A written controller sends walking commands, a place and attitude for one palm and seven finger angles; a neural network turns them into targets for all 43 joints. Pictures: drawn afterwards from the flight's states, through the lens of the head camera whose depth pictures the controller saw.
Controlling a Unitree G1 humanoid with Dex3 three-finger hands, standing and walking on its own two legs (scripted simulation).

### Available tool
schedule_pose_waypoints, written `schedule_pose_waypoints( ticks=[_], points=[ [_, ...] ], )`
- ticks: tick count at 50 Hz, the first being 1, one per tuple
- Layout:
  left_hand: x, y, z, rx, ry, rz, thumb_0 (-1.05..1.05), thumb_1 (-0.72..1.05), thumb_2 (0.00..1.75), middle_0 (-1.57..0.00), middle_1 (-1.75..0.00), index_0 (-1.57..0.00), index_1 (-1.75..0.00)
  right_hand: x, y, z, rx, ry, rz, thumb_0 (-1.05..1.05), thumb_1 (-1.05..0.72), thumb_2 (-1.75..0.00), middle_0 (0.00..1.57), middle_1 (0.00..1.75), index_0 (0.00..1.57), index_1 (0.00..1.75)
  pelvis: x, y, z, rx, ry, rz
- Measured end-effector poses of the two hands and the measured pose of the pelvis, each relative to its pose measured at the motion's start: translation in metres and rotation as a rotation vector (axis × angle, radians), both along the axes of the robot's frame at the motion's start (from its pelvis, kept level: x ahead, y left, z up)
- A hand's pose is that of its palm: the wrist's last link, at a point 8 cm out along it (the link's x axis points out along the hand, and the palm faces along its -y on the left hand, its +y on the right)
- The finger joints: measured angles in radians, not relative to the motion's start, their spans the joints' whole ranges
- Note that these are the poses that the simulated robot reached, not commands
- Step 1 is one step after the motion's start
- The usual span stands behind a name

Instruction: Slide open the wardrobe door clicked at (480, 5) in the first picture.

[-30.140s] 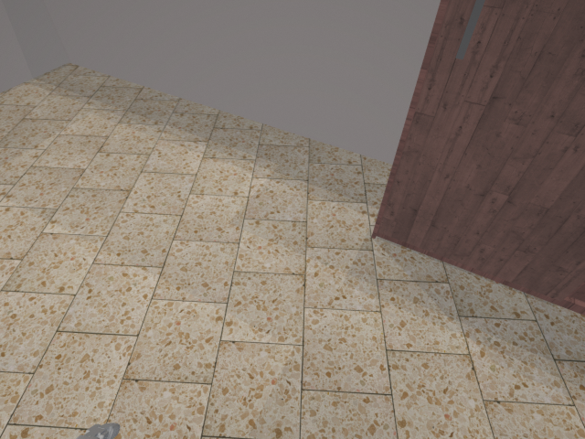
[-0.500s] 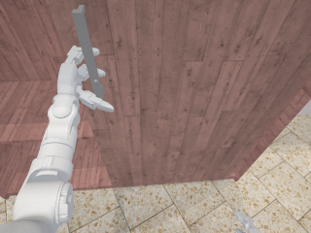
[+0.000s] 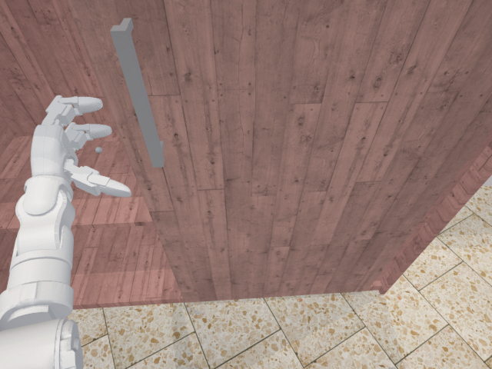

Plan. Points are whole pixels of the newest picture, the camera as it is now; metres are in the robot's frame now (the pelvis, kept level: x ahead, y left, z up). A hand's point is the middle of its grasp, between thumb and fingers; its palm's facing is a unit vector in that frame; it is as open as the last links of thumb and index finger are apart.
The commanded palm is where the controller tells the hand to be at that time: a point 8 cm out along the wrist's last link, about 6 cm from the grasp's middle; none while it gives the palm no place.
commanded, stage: slip the hand off the handle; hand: left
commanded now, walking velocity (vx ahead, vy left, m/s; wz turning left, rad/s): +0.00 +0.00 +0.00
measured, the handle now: (144, 102) +0.47 +0.19 +0.21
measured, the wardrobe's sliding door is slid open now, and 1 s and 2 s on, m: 0.64 0.64 0.64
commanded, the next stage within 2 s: draw the hand back to the body in 0.50 s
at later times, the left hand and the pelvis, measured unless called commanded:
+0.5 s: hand (81, 196) +0.30 +0.24 +0.17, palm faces +0.19 -0.98 -0.11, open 14.7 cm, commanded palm +0.27 +0.28 +0.18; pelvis +0.01 +0.00 +0.00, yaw +2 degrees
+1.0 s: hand (57, 229) +0.25 +0.24 +0.17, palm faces +0.12 -0.99 -0.01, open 14.7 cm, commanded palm +0.21 +0.28 +0.18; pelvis +0.01 +0.00 +0.00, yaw +2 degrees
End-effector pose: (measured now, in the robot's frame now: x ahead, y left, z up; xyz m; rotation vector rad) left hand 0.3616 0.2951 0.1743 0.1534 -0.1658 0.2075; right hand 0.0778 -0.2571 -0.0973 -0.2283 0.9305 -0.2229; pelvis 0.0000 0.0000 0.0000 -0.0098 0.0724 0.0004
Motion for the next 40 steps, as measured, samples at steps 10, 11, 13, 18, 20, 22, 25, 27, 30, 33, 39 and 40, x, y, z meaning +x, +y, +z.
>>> schedule_pose_waypoints(
  ticks=[10,11,13,18,20,22,25,27,30,33,39,40],
  points=[
    [-0.032,-0.009,-0.007,-0.038,-0.028,-0.071,-0.01,-0.56,0.2,-0.26,-1.15,-0.26,-1.15,0.041,0.003,0.01,-0.004,-0.118,0.06,0.02,-0.91,-0.9,0.21,0.3,0.2,0.3,0.005,0.001,-0.001,0.0,-0.019,0.012],
    [-0.036,-0.01,-0.008,-0.036,-0.028,-0.067,-0.01,-0.56,0.2,-0.26,-1.15,-0.26,-1.15,0.048,0.005,0.012,0.0,-0.142,0.068,0.02,-0.91,-0.9,0.21,0.3,0.2,0.3,0.005,0.001,-0.001,0.001,-0.021,0.01],
    [-0.044,-0.009,-0.008,-0.027,-0.026,-0.055,-0.01,-0.55,0.2,-0.26,-1.15,-0.26,-1.15,0.062,0.01,0.017,0.012,-0.19,0.087,0.02,-0.91,-0.9,0.21,0.3,0.2,0.3,0.006,0.001,-0.001,0.002,-0.026,0.009],
    [-0.064,-0.007,-0.005,-0.016,-0.036,-0.031,-0.01,-0.55,0.2,-0.26,-1.15,-0.26,-1.15,0.094,0.026,0.026,0.036,-0.278,0.148,0.01,-0.91,-0.9,0.21,0.3,0.2,0.3,0.008,0.0,-0.002,0.002,-0.039,0.019],
    [-0.072,-0.007,-0.003,-0.015,-0.045,-0.029,-0.01,-0.55,0.2,-0.25,-1.15,-0.26,-1.15,0.104,0.032,0.029,0.044,-0.304,0.173,0.01,-0.91,-0.9,0.21,0.3,0.2,0.3,0.009,0.0,-0.002,0.002,-0.043,0.023],
    [-0.08,-0.008,-0.001,-0.011,-0.048,-0.031,-0.01,-0.55,0.2,-0.25,-1.15,-0.26,-1.15,0.112,0.037,0.031,0.053,-0.325,0.194,0.01,-0.91,-0.9,0.21,0.3,0.2,0.3,0.01,0.0,-0.002,0.002,-0.047,0.027],
    [-0.09,-0.008,-0.003,-0.013,-0.033,-0.036,-0.01,-0.56,0.2,-0.25,-1.15,-0.26,-1.15,0.121,0.044,0.034,0.062,-0.344,0.217,0.01,-0.91,-0.9,0.21,0.3,0.2,0.3,0.01,-0.001,-0.002,0.002,-0.054,0.034],
    [-0.095,-0.007,-0.005,-0.019,-0.015,-0.033,-0.01,-0.56,0.2,-0.25,-1.15,-0.26,-1.15,0.124,0.047,0.035,0.065,-0.349,0.227,0.01,-0.91,-0.9,0.21,0.3,0.2,0.3,0.01,-0.002,-0.001,0.002,-0.057,0.036],
    [-0.101,-0.007,-0.008,-0.024,-0.001,-0.025,-0.01,-0.56,0.2,-0.25,-1.15,-0.26,-1.15,0.126,0.049,0.034,0.062,-0.35,0.238,0.01,-0.91,-0.9,0.21,0.3,0.2,0.3,0.009,-0.003,-0.002,0.001,-0.062,0.042],
    [-0.102,-0.007,-0.008,-0.05,-0.005,-0.035,-0.01,-0.56,0.2,-0.25,-1.15,-0.26,-1.15,0.124,0.049,0.033,0.056,-0.342,0.242,0.01,-0.91,-0.9,0.21,0.3,0.2,0.3,0.008,-0.004,-0.001,0.001,-0.067,0.048],
    [-0.095,-0.006,-0.005,-0.131,0.144,-0.136,-0.01,-0.56,0.2,-0.25,-1.15,-0.25,-1.15,0.122,0.044,0.036,0.048,-0.366,0.212,0.02,-0.91,-0.9,0.21,0.3,0.2,0.3,0.011,-0.004,0.002,0.003,-0.092,0.043],
    [-0.096,-0.004,-0.001,-0.127,0.142,-0.133,-0.01,-0.55,0.2,-0.25,-1.15,-0.25,-1.15,0.123,0.044,0.038,0.052,-0.379,0.208,0.02,-0.91,-0.9,0.21,0.3,0.2,0.3,0.011,-0.003,0.002,0.004,-0.094,0.041]
  ],
)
